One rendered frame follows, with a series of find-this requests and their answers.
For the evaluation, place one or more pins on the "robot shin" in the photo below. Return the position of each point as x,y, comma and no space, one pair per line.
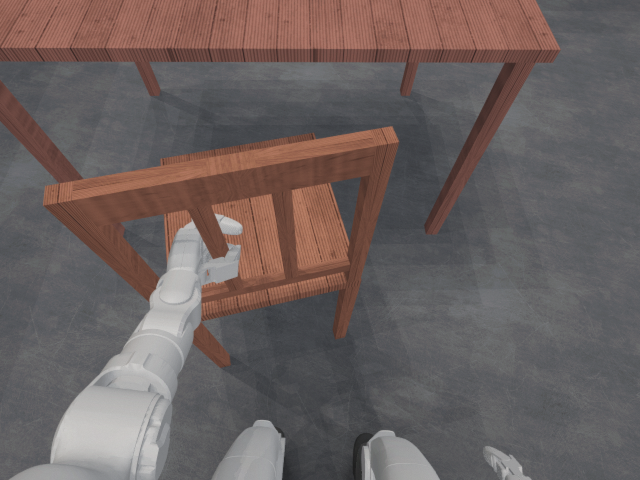
264,423
382,433

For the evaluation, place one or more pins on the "robot left shin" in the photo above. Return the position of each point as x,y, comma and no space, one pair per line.
264,423

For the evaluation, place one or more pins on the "left robot hand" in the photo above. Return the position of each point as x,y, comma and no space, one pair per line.
188,252

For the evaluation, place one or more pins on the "left robot upper arm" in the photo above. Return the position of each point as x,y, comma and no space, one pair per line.
110,434

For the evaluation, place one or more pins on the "table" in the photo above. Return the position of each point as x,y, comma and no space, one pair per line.
513,32

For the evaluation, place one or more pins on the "robot right shin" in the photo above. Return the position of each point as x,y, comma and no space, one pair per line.
382,433

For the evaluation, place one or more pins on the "left robot forearm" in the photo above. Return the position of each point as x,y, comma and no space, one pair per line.
155,353

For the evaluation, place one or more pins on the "right robot hand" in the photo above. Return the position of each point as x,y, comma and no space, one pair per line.
506,467

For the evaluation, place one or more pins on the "chair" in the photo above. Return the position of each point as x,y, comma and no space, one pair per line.
293,244

